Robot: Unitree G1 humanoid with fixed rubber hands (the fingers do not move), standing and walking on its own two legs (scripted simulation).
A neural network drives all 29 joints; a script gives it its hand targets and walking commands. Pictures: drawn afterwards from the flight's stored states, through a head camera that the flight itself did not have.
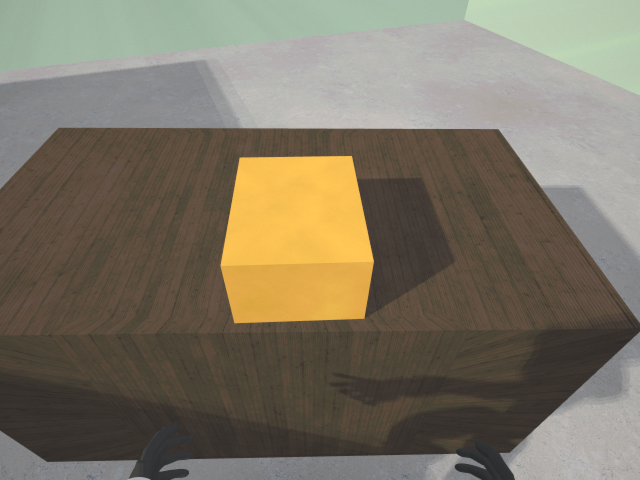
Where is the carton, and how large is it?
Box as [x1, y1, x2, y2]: [221, 156, 373, 322]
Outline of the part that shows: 351,156 246,157 239,159 221,260 221,269 234,322 342,319 364,317 373,260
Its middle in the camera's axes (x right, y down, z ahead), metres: -0.04 -0.02 +0.74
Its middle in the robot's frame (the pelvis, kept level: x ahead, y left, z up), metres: +0.57 +0.05 -0.03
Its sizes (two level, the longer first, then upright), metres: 0.300 0.231 0.150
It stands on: a pedestal, 0.66 m high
